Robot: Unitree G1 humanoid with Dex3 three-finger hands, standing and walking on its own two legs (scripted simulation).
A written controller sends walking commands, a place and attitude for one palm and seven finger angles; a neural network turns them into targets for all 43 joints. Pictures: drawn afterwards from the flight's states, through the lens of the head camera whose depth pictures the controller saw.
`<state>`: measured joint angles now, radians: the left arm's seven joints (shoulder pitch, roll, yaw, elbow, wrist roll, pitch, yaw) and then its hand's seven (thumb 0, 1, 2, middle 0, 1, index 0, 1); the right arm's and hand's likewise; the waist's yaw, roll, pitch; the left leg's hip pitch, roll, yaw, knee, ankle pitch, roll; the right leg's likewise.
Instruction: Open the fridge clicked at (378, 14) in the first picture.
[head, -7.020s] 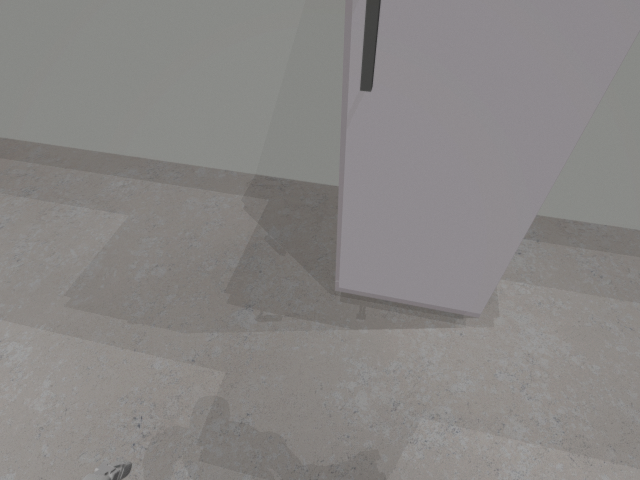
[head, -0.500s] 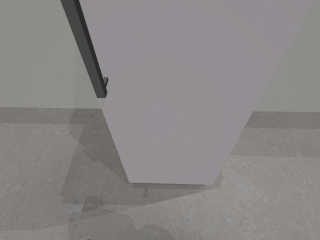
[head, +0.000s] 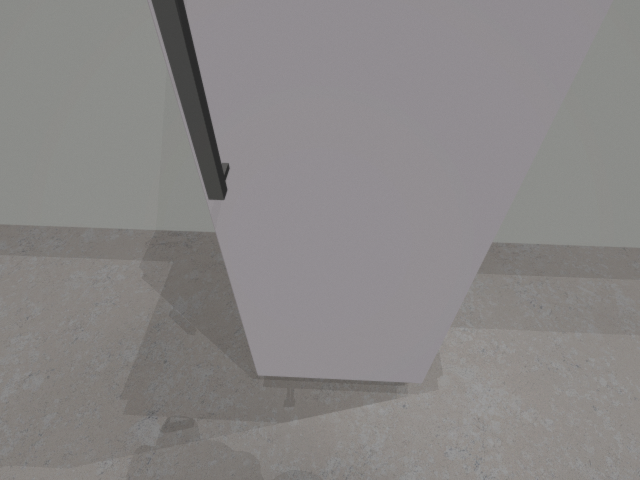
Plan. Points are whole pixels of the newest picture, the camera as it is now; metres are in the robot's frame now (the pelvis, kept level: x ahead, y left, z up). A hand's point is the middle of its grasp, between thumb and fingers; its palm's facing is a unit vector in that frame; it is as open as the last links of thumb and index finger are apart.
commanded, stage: come to a stop and stand still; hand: left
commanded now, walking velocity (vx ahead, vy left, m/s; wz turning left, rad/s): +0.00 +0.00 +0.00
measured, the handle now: (201, 101) +0.48 +0.19 +0.24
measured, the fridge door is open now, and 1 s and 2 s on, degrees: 0 0 0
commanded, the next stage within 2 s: look again from close up in 0.44 s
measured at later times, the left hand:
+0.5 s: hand out of the picture +0.01 +0.18 -0.17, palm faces +0.04 -0.98 -0.22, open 7.3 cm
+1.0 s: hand out of the picture +0.01 +0.17 -0.17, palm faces +0.03 -0.98 -0.18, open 7.4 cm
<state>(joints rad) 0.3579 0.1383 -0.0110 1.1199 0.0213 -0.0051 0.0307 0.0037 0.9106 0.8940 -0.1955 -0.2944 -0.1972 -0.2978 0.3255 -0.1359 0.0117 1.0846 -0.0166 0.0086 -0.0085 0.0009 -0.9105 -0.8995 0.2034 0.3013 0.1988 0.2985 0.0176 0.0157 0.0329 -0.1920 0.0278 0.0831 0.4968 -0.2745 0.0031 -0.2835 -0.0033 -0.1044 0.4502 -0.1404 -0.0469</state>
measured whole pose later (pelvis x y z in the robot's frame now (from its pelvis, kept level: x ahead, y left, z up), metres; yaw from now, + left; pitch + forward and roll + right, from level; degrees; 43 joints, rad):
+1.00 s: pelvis +0.02 +0.00 +0.00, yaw +0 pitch -2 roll +1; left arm 0.31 0.12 -0.01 1.12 0.02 -0.02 0.03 0.01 0.92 0.89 -0.20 -0.29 -0.20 -0.30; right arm 0.31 -0.13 0.02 1.12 -0.01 -0.02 -0.02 0.00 -0.91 -0.90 0.20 0.30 0.20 0.30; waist 0.01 0.02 0.04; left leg -0.11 0.01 0.10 0.41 -0.27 0.01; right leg -0.25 -0.02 -0.09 0.45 -0.17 -0.04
